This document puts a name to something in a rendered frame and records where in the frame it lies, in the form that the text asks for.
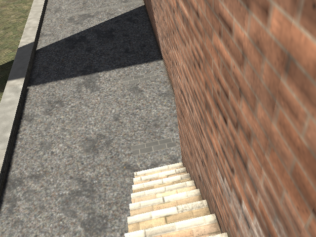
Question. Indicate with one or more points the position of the stairs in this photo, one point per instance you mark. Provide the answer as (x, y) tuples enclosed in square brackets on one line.
[(166, 203)]

